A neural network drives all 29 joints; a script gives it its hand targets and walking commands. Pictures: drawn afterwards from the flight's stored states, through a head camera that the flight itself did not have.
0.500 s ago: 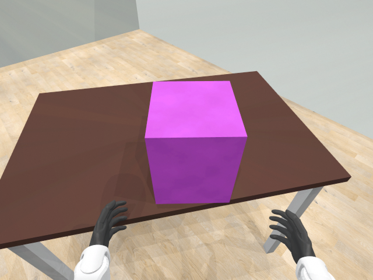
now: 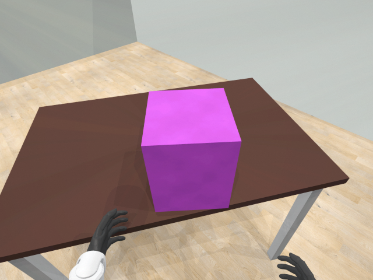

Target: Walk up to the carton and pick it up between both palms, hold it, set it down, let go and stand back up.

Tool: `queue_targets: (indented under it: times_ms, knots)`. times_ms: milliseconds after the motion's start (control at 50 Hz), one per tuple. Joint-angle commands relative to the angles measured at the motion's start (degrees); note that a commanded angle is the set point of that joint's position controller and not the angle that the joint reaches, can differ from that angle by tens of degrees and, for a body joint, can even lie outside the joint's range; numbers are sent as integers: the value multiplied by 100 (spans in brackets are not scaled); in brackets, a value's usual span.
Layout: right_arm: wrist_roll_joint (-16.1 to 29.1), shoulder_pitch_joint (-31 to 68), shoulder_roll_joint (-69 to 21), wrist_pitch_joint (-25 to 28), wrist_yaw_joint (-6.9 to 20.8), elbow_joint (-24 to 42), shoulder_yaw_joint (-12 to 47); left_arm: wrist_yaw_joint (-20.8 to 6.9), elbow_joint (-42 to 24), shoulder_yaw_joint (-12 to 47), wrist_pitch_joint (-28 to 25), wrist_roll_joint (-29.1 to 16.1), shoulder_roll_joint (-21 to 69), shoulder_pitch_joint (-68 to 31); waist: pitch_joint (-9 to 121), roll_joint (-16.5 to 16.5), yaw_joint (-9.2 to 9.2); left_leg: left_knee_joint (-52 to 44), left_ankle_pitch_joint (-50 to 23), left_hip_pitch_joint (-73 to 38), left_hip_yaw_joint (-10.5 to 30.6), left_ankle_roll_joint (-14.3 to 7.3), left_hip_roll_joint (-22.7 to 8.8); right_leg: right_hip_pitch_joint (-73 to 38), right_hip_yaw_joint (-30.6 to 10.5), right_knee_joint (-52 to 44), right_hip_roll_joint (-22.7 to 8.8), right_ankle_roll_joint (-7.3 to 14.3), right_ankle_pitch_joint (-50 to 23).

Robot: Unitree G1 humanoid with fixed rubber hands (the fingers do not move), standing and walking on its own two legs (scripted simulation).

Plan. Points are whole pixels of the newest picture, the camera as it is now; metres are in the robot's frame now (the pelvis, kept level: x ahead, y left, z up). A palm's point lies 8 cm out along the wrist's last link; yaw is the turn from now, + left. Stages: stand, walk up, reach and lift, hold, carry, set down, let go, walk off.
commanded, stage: set down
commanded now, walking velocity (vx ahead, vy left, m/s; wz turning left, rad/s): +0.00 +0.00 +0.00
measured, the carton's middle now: (189, 150) +0.45 +0.02 +0.04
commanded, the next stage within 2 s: let go in 0.36 s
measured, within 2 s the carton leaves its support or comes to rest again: neither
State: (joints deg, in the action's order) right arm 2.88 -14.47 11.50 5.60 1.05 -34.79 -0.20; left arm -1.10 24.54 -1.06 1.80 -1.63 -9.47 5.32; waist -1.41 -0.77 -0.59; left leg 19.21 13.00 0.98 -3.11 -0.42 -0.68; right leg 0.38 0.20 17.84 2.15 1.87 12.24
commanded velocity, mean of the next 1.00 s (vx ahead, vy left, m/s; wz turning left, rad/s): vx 0.00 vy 0.00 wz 0.00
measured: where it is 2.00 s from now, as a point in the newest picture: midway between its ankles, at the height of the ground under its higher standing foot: outside the picture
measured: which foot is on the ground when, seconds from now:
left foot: down 0.00-1.00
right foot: down 0.00-1.00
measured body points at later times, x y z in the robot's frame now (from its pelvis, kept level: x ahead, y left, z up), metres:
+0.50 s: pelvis +0.00 -0.01 +0.00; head -0.03 -0.03 +0.45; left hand +0.24 +0.21 -0.02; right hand +0.16 -0.24 -0.09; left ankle -0.02 +0.11 -0.75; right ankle -0.02 -0.10 -0.75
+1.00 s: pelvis +0.00 -0.01 -0.01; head -0.02 -0.03 +0.44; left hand +0.23 +0.21 -0.02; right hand +0.14 -0.25 -0.11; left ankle -0.02 +0.11 -0.75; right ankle -0.02 -0.10 -0.75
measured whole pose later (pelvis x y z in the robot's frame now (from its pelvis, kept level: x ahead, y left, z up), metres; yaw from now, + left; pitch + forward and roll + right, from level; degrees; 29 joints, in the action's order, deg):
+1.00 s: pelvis +0.00 -0.01 -0.01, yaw +1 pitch -3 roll +0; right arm -2.5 -15.0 13.2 0.2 0.7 -39.1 0.1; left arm -1.5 27.1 -0.7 -2.5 1.0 -11.1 5.1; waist 0.9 -2.3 0.2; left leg 25.2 15.5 6.9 -1.2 0.9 -1.9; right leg 5.3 2.2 22.7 3.2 3.1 14.7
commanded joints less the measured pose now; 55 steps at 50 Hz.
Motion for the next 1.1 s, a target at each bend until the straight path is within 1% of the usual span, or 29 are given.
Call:
queue_targets:
  times_ms: [0, 80, 280, 420, 640, 860, 880, 900, 920, 940, 960, 980, 1020, 1040, 1080]
  knots:
    - [-74, 742, 663, 177, -42, 988, -203, -48, 885, -81, 839, 207, -426, 475, -523, 665, -44, -318, -795, -7, -45, 41, 43, 768, 0, -539, -93, -85, -578]
    - [-115, 739, 674, 96, -69, 1040, -165, -127, 970, -102, 991, 267, -421, 436, -627, 735, -11, -355, -671, -38, -65, 7, 52, 836, -13, -584, -84, -95, -472]
    - [-149, 690, 765, -48, -103, 913, -126, -253, 1084, -110, 1157, 315, -396, 377, -645, 814, 47, -316, -667, -125, -69, -4, 80, 927, -66, -577, -73, -118, -633]
    - [-176, 683, 784, -103, -107, 913, -128, -288, 1099, -91, 1224, 308, -408, 315, -628, 846, 52, -301, -572, -112, -81, -31, 109, 946, -110, -563, -97, -143, -657]
    - [-177, 653, 828, -94, -123, 961, -75, -313, 1111, -107, 1254, 291, -472, 260, -544, 901, 27, -226, -579, -150, -108, -29, 136, 948, -161, -504, -150, -222, -885]
    - [-191, 624, 862, -141, -112, 906, -91, -320, 1136, -84, 1304, 291, -468, 214, -597, 916, 22, -186, -528, -206, -142, -14, 133, 1061, -182, -510, -174, -255, -825]
    - [-757, -30, 699, -450, -114, 83, -109, -79, 697, -271, 270, 398, -1060, 97, -674, 833, -4, 355, -645, 1196, 550, 102, -480, 957, -150, -39, -492, -208, -326]
    - [-667, -247, 791, -511, -116, 107, -170, 25, 592, -245, -72, 381, -975, 184, -623, 872, -15, 285, -457, 1230, 566, 107, -550, 945, -389, -117, -564, -194, -27]
    - [-614, -178, 853, -500, -82, 86, -214, 72, 489, -170, -229, 391, -855, 195, -559, 848, 6, 253, -380, 1223, 551, 116, -563, 1086, -520, -140, -599, -159, 17]
    - [-580, -189, 832, -481, -52, 13, -241, 106, 404, -127, -327, 401, -841, 107, -478, 712, 80, 273, -357, 1339, 534, 130, -513, 1058, -597, -132, -636, -123, 72]
    - [-569, -139, 842, -467, -38, -85, -254, 131, 325, -101, -390, 406, -828, 92, -336, 573, 97, 286, -380, 1409, 542, 116, -490, 957, -656, -95, -687, -83, -28]
    - [-552, -35, 850, -452, -8, -148, -273, 137, 250, -76, -414, 415, -841, 141, -145, 418, 52, 345, -445, 1403, 576, 100, -458, 845, -685, -39, -707, -75, -272]
    - [-552, 10, 780, -430, 27, -292, -299, 153, 219, -62, -440, 403, -884, 322, 114, 319, 22, 412, -600, 1451, 611, 79, -430, 649, -588, 182, -705, -41, -943]
    - [-539, 23, 731, -431, 42, -370, -299, 160, 206, -61, -454, 397, -902, 381, 224, 301, 16, 463, -651, 1483, 619, 62, -414, 559, -563, 276, -727, -15, -1255]
    - [-544, -15, 690, -447, 55, -511, -321, 194, 158, -52, -456, 375, -878, 536, 309, 331, 2, 544, -716, 1512, 597, 92, -373, 546, -483, 418, -760, 6, -1658]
